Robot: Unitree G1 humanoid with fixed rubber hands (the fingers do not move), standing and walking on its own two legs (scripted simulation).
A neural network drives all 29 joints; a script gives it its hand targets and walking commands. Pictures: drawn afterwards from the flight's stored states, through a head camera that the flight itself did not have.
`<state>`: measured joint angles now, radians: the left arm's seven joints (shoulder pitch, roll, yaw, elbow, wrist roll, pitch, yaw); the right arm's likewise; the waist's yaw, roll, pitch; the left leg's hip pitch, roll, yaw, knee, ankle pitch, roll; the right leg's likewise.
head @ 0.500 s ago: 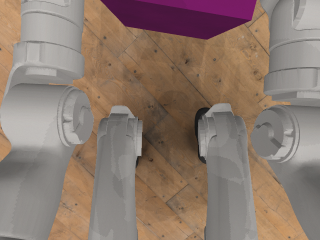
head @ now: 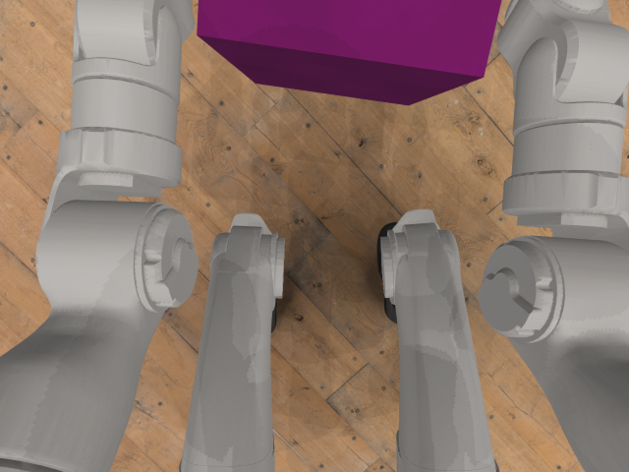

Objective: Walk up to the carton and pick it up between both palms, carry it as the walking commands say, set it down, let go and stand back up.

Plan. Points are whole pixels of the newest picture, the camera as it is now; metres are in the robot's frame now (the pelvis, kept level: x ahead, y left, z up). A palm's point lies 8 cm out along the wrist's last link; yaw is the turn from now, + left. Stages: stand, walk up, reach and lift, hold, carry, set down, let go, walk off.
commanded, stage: reach and lift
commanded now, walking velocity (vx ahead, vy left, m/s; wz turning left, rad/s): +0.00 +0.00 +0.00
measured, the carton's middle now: out of the picture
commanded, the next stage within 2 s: none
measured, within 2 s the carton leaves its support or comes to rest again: neither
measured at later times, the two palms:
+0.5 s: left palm out of the picture +0.56 +0.13 -0.01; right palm out of the picture +0.53 -0.17 -0.01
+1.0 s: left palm out of the picture +0.53 +0.14 +0.13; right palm out of the picture +0.53 -0.16 +0.14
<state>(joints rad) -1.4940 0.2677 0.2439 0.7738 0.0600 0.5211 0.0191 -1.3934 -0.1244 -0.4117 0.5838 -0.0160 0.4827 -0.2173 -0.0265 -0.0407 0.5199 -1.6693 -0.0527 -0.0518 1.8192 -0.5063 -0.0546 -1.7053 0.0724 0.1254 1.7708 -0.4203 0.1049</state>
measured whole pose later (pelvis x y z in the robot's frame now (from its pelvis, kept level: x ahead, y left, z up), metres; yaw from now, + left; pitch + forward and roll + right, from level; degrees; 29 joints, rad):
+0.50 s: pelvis +0.00 -0.01 +0.05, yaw +0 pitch +18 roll +1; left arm -1.38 0.20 0.29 0.68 0.10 0.54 0.01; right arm -1.28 -0.07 -0.45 0.51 -0.06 0.49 -0.18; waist -0.02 -0.03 0.52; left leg -1.48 -0.04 -0.06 1.62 -0.47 -0.06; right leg -1.52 0.07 0.13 1.59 -0.38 0.09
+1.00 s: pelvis +0.08 +0.00 +0.14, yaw +0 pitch +32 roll +1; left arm -0.91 0.03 0.37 0.74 0.22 0.49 -0.01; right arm -0.89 0.07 -0.48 0.66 -0.22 0.42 -0.12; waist -0.02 -0.03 -0.20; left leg -1.41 -0.04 -0.06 1.30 -0.45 -0.04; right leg -1.45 0.05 0.12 1.26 -0.38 0.07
